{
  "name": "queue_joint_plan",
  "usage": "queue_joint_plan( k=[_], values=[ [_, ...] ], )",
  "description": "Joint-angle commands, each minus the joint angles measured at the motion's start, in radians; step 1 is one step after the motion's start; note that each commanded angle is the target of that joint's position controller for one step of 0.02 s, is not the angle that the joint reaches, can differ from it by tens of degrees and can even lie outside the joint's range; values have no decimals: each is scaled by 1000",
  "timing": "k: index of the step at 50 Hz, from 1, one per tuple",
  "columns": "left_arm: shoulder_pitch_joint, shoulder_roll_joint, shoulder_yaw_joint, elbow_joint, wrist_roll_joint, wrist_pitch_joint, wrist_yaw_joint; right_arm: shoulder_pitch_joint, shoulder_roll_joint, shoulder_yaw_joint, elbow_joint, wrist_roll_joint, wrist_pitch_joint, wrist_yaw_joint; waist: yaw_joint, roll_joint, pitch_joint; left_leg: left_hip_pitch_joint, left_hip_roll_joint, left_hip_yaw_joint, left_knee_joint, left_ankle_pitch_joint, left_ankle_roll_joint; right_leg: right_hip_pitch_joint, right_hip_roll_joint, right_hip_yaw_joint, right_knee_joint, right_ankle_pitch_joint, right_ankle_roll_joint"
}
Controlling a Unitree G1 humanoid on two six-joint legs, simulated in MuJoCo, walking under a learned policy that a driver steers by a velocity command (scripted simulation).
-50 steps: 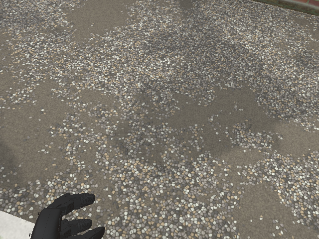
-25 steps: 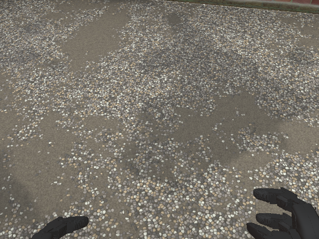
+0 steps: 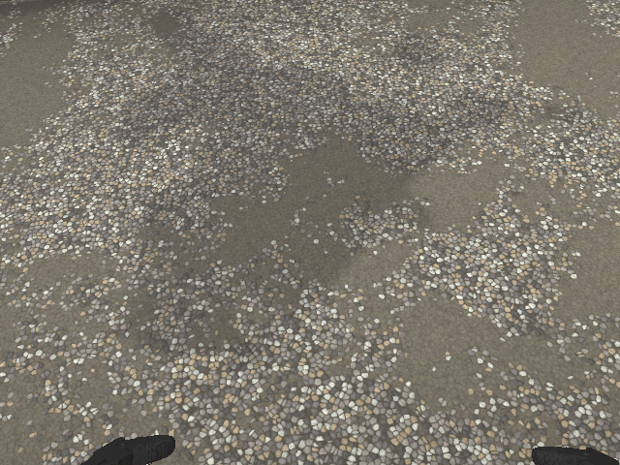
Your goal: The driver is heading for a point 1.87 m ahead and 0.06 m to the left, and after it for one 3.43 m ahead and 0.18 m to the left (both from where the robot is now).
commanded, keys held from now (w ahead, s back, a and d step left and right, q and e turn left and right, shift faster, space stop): w+e+shift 0.20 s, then w+shift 0.16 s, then w+q+shift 0.22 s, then q+shift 0.04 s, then shift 0.38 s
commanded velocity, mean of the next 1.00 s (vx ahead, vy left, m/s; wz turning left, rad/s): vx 0.78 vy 0.00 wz -0.20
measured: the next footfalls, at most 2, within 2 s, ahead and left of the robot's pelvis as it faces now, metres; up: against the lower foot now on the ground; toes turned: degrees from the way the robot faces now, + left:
left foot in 0.36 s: +0.05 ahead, +0.05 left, +0.00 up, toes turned -20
right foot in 0.56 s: +0.05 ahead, -0.18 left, +0.00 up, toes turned -16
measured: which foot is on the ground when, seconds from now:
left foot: down 0.00-0.18, up 0.20-0.34, down 0.36-0.60, up 0.62-0.92, down 0.94-1.00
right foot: down 0.00-0.38, up 0.40-0.54, down 0.56-1.00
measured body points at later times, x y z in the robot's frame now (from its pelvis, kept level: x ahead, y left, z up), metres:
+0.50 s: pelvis +0.00 -0.06 +0.00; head +0.02 -0.06 +0.45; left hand +0.31 +0.04 -0.04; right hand +0.10 -0.34 -0.07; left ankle +0.01 +0.06 -0.71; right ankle +0.00 -0.13 -0.69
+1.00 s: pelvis +0.01 -0.11 +0.02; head +0.00 -0.10 +0.47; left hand +0.13 +0.09 -0.11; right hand +0.14 -0.35 -0.07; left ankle +0.04 +0.01 -0.71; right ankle +0.01 -0.17 -0.71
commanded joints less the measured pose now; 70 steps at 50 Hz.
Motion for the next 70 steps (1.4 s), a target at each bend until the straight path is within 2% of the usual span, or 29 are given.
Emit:
queue_joint_plan(
  k=[1,5,6,8,11,12,14,16,18,19,20,21,22,24,26,28,31,33,37,41,45,47,48,49,51,57,66,67,70],
  values=[
    [-100,103,30,-110,2,-32,15,-7,-83,-25,-68,-1,-8,7,-22,-2,-199,431,52,-119,-64,6,-21,-326,-37,-31,-83,583,-74],
    [-143,57,22,-136,27,-31,22,0,-71,-21,-17,0,3,0,-23,100,-177,423,194,-133,-89,107,0,-348,-86,-112,-40,266,-84],
    [-101,52,21,-123,25,-30,16,-38,-59,-16,-19,3,7,-2,10,61,-168,346,170,-94,-53,61,-15,-273,-84,-123,-73,315,-96],
    [66,56,21,-63,-13,-21,15,-151,-11,9,-72,20,13,16,118,-124,-130,165,33,1,82,-106,-87,-181,-14,-57,-112,624,-137],
    [17,100,25,-104,31,-3,35,-160,20,19,-151,-10,16,29,110,-210,-151,-219,-138,-139,320,-320,-131,-10,-11,252,-158,725,-185],
    [-32,164,47,-119,49,-15,35,-154,29,21,-183,5,-10,19,74,-210,-227,-278,-186,-256,364,-247,-117,90,-75,421,-241,637,-207],
    [-88,162,49,-155,58,-15,48,-122,-12,15,-167,-4,-58,0,37,-113,-313,-302,-174,-421,382,-156,-66,173,-153,539,-279,468,-224],
    [-180,74,20,-167,51,-15,52,-106,-16,20,-151,-1,-89,-9,10,-68,-313,-157,-156,-447,191,-118,-35,114,-122,454,-291,440,-169],
    [-211,46,8,-154,40,-11,43,3,4,19,-97,11,-87,-15,-40,-29,-278,222,-152,-382,-145,114,4,-67,-51,336,-299,440,-95],
    [-225,19,3,-155,33,-14,33,102,-17,8,-62,-22,-77,-24,-77,107,-272,445,-86,-405,-180,254,62,-230,45,208,-110,315,-26],
    [-177,28,-5,-171,18,-16,21,-9,-91,-9,-84,-43,-68,-19,-34,394,-224,461,75,-666,-147,422,147,-413,125,66,40,98,-5],
    [-198,81,10,-163,65,-32,21,-7,-51,1,-97,-38,-64,-20,-66,311,-195,429,182,-798,-193,514,220,-489,102,70,159,-26,10],
    [-224,93,13,-158,83,-48,20,3,-40,9,-104,-29,-71,-21,-59,170,-173,352,203,-820,-214,522,244,-464,77,61,217,-29,34],
    [-207,68,-5,-168,77,-61,6,-76,-39,25,-98,-4,-89,-20,33,60,-162,176,125,-710,-241,464,182,-269,-26,-10,75,27,54],
    [-164,28,-20,-151,67,-52,-5,-163,-51,27,-118,26,-90,-5,77,114,-184,-40,-11,-593,-270,385,108,109,-34,-141,-114,200,61],
    [-131,49,-17,-140,81,-33,-6,-149,-54,22,-132,40,-78,6,82,91,-156,-84,-65,-566,-242,318,91,208,-40,-163,-160,260,60],
    [-62,125,0,-132,84,-26,5,-85,-34,15,-151,40,-68,1,118,-208,-218,-121,-187,-405,13,-27,15,256,-220,85,-354,274,19],
    [25,133,1,-94,90,-35,23,-92,-72,-4,-164,24,-53,1,122,-168,-178,-274,-199,-429,205,-180,-3,286,-323,262,-410,313,-52],
    [63,67,-21,-56,91,-68,48,-13,-24,11,-113,2,-28,-7,41,-86,-172,-316,-200,-508,446,-149,-56,207,-334,218,-421,389,-148],
    [4,24,-47,-39,89,-85,37,0,-8,28,-63,5,18,1,-27,-75,-161,-69,-164,-451,171,-69,-86,11,-231,30,-498,262,-99],
    [100,90,-25,10,76,-66,27,-7,5,47,-20,13,27,11,-1,-86,-126,118,-194,-356,-142,-3,-30,-31,-198,48,-512,-19,-97],
    [113,88,-23,21,62,-68,29,14,9,62,-7,-16,13,4,-12,-38,-99,261,-145,-423,-272,130,9,-128,-189,61,-514,-82,-49],
    [119,80,-26,17,51,-73,27,-8,-34,54,-25,-25,2,-1,-8,11,-106,248,-93,-504,-236,106,28,-144,-152,28,-507,-89,-25],
    [115,88,-22,18,53,-74,26,-36,-56,46,-23,-20,-9,-2,5,97,-74,116,-97,-521,-240,59,41,-75,-106,-45,-479,-10,-16],
    [140,93,-19,32,69,-76,31,-45,-16,64,-22,-19,-21,-8,30,136,-79,17,-83,-546,-315,85,36,74,-107,-75,-431,135,-12],
    [153,92,-21,61,67,-65,43,5,-7,68,-4,5,-18,-16,29,-10,-146,29,-114,-504,-258,198,13,203,-130,-69,-399,368,-29],
    [98,99,-20,44,71,-36,56,23,-11,69,-12,-1,-12,-19,29,-4,-151,-10,-126,-483,-226,212,13,221,-147,-64,-355,460,-49],
    [121,69,-49,37,92,-30,35,92,15,97,-6,-36,3,-25,13,4,-177,50,-101,-540,-239,187,59,219,-187,6,-411,453,-89],
    [79,89,-50,31,77,-39,2,94,-27,90,-2,-28,14,-27,10,9,-118,58,-91,-551,-264,216,69,194,-169,-6,-441,392,-88]
  ],
)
